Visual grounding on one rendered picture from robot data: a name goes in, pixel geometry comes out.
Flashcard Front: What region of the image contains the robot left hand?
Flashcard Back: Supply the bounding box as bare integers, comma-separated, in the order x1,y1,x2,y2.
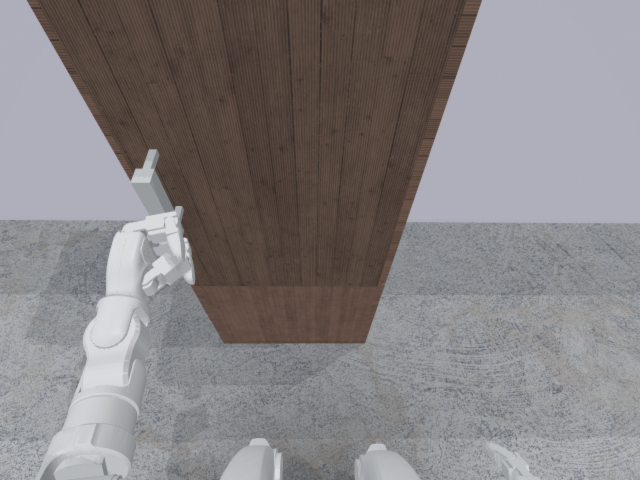
106,211,195,306

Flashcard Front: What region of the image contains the robot right hand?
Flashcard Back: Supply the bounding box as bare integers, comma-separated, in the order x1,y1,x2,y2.
486,442,541,480

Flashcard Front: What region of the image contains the cupboard door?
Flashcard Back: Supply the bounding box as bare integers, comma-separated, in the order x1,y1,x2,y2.
37,0,466,286

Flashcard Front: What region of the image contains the robot left forearm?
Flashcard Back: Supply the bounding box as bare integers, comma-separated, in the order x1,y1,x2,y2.
34,295,151,480

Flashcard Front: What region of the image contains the robot right thigh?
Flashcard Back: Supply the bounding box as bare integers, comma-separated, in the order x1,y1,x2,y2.
354,450,421,480

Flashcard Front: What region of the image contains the right robot shin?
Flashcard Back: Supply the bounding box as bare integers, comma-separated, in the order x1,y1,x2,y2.
366,444,387,453

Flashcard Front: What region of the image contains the handle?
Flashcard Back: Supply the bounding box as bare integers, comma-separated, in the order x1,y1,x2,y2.
130,149,184,235

